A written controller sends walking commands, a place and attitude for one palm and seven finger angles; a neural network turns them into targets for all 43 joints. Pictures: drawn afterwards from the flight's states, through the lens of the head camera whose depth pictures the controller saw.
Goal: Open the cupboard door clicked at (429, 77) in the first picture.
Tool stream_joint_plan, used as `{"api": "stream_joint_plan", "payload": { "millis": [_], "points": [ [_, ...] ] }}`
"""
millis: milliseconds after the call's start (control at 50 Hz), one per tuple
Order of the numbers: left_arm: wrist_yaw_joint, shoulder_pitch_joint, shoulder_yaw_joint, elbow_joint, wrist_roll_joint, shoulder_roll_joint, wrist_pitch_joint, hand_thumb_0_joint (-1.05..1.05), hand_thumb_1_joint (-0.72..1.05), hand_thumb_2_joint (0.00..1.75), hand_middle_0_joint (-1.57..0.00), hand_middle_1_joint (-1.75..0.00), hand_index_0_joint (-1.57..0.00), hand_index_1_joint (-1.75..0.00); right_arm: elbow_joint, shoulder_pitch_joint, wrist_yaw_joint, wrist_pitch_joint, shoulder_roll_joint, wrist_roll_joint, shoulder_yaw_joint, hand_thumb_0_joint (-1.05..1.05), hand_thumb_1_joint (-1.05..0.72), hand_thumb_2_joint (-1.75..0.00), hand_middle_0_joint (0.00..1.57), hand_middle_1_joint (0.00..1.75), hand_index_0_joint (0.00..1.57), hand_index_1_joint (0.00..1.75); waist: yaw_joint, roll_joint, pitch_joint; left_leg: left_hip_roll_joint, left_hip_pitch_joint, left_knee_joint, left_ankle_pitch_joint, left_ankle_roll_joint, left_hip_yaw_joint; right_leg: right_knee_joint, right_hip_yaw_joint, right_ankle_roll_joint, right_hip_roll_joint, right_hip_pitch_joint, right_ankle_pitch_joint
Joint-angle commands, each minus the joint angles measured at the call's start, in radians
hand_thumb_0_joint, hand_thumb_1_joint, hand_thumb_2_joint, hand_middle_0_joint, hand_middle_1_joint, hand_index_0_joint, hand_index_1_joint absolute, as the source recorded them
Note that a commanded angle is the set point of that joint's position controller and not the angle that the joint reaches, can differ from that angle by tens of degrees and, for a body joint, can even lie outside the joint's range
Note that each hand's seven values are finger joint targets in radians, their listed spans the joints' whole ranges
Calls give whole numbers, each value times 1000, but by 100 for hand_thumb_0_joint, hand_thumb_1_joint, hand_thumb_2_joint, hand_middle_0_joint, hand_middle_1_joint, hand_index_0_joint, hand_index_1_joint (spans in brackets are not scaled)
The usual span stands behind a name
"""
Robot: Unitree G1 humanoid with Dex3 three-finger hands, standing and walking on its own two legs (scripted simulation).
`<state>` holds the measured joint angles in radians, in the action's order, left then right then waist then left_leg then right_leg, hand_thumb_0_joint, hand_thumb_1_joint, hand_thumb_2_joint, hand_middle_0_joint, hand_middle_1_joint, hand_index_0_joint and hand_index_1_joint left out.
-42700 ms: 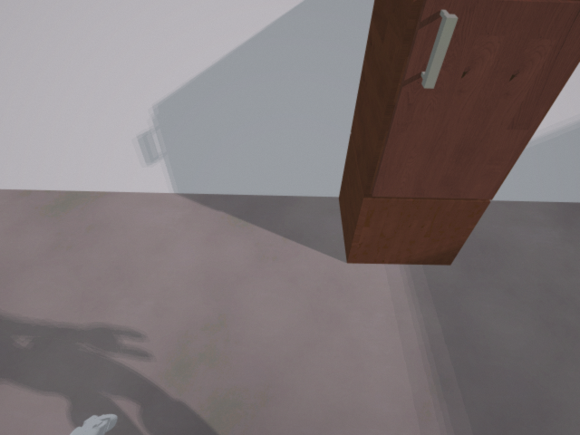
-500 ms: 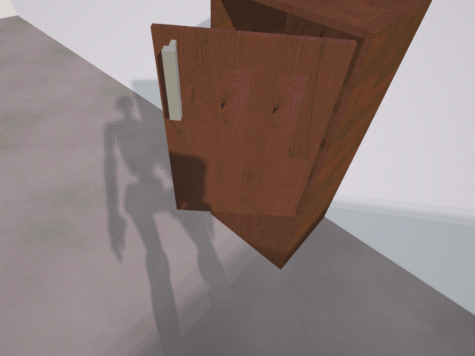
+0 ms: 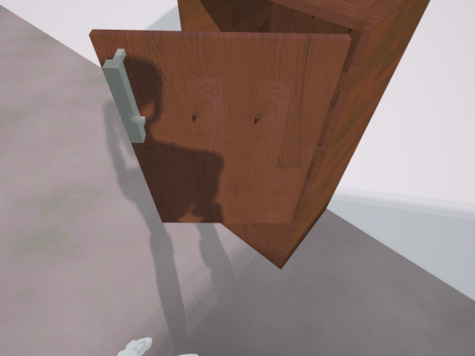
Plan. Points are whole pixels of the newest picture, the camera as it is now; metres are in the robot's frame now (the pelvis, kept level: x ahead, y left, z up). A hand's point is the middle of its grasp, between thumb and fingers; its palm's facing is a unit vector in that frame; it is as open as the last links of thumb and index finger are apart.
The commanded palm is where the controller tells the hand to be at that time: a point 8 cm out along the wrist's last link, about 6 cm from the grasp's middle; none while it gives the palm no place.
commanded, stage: come to a stop and stand still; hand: left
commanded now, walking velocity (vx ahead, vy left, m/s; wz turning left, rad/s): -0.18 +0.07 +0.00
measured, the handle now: (129, 98) +0.50 +0.20 +0.16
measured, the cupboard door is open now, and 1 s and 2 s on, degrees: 40 40 40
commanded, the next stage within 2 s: look again from close up in 0.98 s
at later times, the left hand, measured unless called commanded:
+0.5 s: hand out of the picture -0.01 +0.20 -0.17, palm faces -0.01 -0.98 -0.22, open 7.4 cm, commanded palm none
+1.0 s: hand out of the picture -0.07 +0.12 -0.17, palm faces +0.00 -0.99 -0.11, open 7.4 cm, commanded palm none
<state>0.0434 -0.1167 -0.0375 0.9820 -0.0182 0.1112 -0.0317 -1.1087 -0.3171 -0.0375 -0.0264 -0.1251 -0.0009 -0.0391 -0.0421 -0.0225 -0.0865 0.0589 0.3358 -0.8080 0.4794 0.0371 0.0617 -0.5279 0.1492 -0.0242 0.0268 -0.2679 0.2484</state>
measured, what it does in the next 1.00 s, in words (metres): steps on the spot: left foot, then right foot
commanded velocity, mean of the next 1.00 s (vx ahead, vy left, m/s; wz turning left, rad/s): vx -0.01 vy -0.03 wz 0.00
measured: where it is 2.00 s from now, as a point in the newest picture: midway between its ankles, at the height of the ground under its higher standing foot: outside the picture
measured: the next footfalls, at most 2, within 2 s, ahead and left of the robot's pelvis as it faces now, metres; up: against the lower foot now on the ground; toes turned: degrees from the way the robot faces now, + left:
left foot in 0.10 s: +0.06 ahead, +0.10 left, +0.00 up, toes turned +2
right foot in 0.52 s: -0.02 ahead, -0.08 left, +0.00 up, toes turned +1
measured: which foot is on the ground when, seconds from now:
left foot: up 0.00-0.08, down 0.10-1.00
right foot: down 0.00-0.12, up 0.14-0.50, down 0.52-1.00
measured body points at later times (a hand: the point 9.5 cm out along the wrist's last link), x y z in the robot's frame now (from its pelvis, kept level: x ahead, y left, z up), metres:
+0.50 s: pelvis -0.03 +0.02 +0.01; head -0.01 +0.02 +0.46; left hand -0.01 +0.25 -0.15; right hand +0.03 -0.21 -0.14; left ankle +0.02 +0.10 -0.73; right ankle -0.10 -0.11 -0.72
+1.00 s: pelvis -0.05 -0.01 +0.01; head -0.04 +0.00 +0.46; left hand -0.07 +0.18 -0.16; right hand -0.11 -0.21 -0.15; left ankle +0.02 +0.10 -0.73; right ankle -0.09 -0.12 -0.73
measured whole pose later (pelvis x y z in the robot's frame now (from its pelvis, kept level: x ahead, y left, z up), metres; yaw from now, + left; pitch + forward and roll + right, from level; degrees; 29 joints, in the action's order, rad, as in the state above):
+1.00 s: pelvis -0.05 -0.01 +0.01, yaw -2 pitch -2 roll +0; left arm 0.04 -0.35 0.01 1.13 -0.01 0.09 0.00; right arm -1.19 -0.36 -0.03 -0.02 -0.07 -0.01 -0.01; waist -0.02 0.03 -0.04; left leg 0.05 0.26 -0.43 0.14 -0.01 0.11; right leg -0.42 0.07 -0.02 -0.01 -0.09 0.30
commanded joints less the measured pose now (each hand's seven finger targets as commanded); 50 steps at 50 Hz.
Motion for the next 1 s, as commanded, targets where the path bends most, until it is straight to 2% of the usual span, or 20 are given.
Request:
{"api": "stream_joint_plan", "payload": {
  "millis": [0, 40, 60, 80, 100, 120, 160, 200, 300, 380, 420, 460, 480, 500, 520, 540, 560, 620, 720, 980],
  "points": [
    [11, -102, -53, -27, -9, 187, 28, 0, 90, 90, -20, -30, -20, -30, 41, -91, 5, 0, -29, -13, -22, 0, -90, -90, 20, 30, 20, 30, 38, 112, 92, -12, -18, 95, -119, 17, 28, 84, -195, -159, 286, 76, -686],
    [9, -77, -54, -35, -5, 190, 38, 0, 90, 90, -20, -30, -20, -30, 48, -106, 7, 1, -43, -13, -28, 0, -90, -90, 20, 30, 20, 30, 20, 119, 105, -5, -101, 250, -247, 12, 29, 30, -191, -125, 267, 43, -583],
    [6, -78, -52, -45, -1, 174, 45, 0, 90, 90, -20, -30, -20, -30, 53, -116, 7, 8, -69, -15, -34, 0, -90, -90, 20, 30, 20, 30, 15, 70, 129, 27, -181, 329, -438, -4, 2, -27, -157, -78, 218, 1, -465],
    [2, -102, -45, -59, 1, 130, 55, 0, 90, 90, -20, -30, -20, -30, 74, -107, 6, 17, -127, -21, -44, 0, -90, -90, 20, 30, 20, 30, 24, -102, 142, 177, -221, 379, -721, -74, -155, -114, -78, -5, 110, -75, -174],
    [4, -96, -36, -70, 6, 90, 62, 0, 90, 90, -20, -30, -20, -30, 105, -63, 6, 18, -178, -27, -47, 0, -90, -90, 20, 30, 20, 30, 27, -258, 113, 306, -127, 463, -928, -182, -262, -272, -47, 39, 18, -75, 227],
    [10, -72, -35, -64, 0, 105, 74, 0, 90, 90, -20, -30, -20, -30, 114, -10, 0, 20, -167, -33, -42, 0, -90, -90, 20, 30, 20, 30, 16, -244, 93, 303, -58, 494, -906, -234, -262, -454, -128, 36, -2, -62, 346],
    [4, -110, -42, -47, -2, 108, 78, 0, 90, 90, -20, -30, -20, -30, 143, 58, -11, 28, -139, -31, -30, 0, -90, -90, 20, 30, 20, 30, 49, -138, 67, 257, -80, 474, -864, -236, -190, -549, -181, 32, 10, -125, 264],
    [-1, -122, -34, -32, -4, 105, 70, 0, 90, 90, -20, -30, -20, -30, 149, 72, -12, 33, -144, -30, -28, 0, -90, -90, 20, 30, 20, 30, 44, -77, 96, 238, -180, 438, -915, -233, -155, -530, -182, 47, 9, -167, 218],
    [-8, -132, -22, -27, 1, 113, 73, 0, 90, 90, -20, -30, -20, -30, 133, 31, -14, 32, -170, -24, -33, 0, -90, -90, 20, 30, 20, 30, 11, -84, 169, 250, -325, 460, -818, -233, -178, -365, -165, 65, 15, -148, 231],
    [-16, -146, -12, -13, -3, 103, 73, 0, 90, 90, -20, -30, -20, -30, 113, 46, -8, 21, -191, -28, -40, 0, -90, -90, 20, 30, 20, 30, 3, -115, 143, 247, -288, 494, -619, -215, -187, -184, -124, 52, 18, -66, 250],
    [-15, -207, -10, 14, -1, 94, 70, 0, 90, 90, -20, -30, -20, -30, 107, 70, -2, 17, -193, -25, -40, 0, -90, -90, 20, 30, 20, 30, 26, -104, 137, 225, -215, 511, -458, -187, -176, -60, -102, 42, 10, 25, 179],
    [-13, -286, -10, 46, -7, 96, 64, 0, 90, 90, -20, -30, -20, -30, 104, 92, 3, 12, -180, -17, -40, 0, -90, -90, 20, 30, 20, 30, 58, -37, 109, 160, -98, 489, -267, -122, -116, 135, -78, 32, 10, 154, 13],
    [-7, -286, -9, 52, -10, 125, 55, 0, 90, 90, -20, -30, -20, -30, 100, 90, 7, 10, -141, -10, -33, 0, -90, -90, 20, 30, 20, 30, 56, 37, 66, 97, -26, 433, -200, -78, -79, 224, -168, 9, 64, 169, -1],
    [-4, -264, -8, 48, -11, 162, 47, 0, 90, 90, -20, -30, -20, -30, 106, 95, 11, 5, -93, -5, -18, 0, -90, -90, 20, 30, 20, 30, 39, 176, 27, 27, -11, 372, -137, -34, -10, 291, -293, -39, 176, 91, 88],
    [-4, -222, -4, 39, -4, 186, 42, 0, 90, 90, -20, -30, -20, -30, 107, 103, 18, 2, -76, -9, -7, 0, -90, -90, 20, 30, 20, 30, 28, 211, -6, 7, -64, 340, -149, -24, 5, 349, -339, -77, 240, -39, 192],
    [-5, -183, 2, 29, -3, 190, 39, 0, 90, 90, -20, -30, -20, -30, 93, 76, 25, 5, -77, -13, -6, 0, -90, -90, 20, 30, 20, 30, 8, 153, 5, 0, -146, 327, -196, -29, -4, 340, -324, -86, 238, -111, 241],
    [-3, -172, 4, 33, 1, 171, 29, 0, 90, 90, -20, -30, -20, -30, 72, 73, 24, 3, -72, -18, -3, 0, -90, -90, 20, 30, 20, 30, 13, 222, -14, 14, -155, 322, -243, -32, -9, 335, -297, -68, 180, -132, 210],
    [-6, -212, 22, 66, 9, 124, 21, 0, 90, 90, -20, -30, -20, -30, 23, 20, 18, 16, -80, -16, 7, 0, -90, -90, 20, 30, 20, 30, 11, 106, -11, 44, -200, 390, -357, -41, -29, 258, -218, -25, 120, -85, 53],
    [-4, -271, 24, 106, 9, 108, 29, 0, 90, 90, -20, -30, -20, -30, -21, -6, 13, 15, -80, -13, 13, 0, -90, -90, 20, 30, 20, 30, 31, -8, -77, 49, -128, 467, -241, -37, -49, 266, -201, -4, 89, -45, 132],
    [3, -333, 24, 129, 10, 58, 22, 0, 90, 90, -20, -30, -20, -30, -54, -83, 3, 23, -40, -11, 12, 0, -90, -90, 20, 30, 20, 30, 38, 31, -42, 51, -133, 438, -312, -42, -41, 255, -189, -9, 84, -2, 61]
  ]
}}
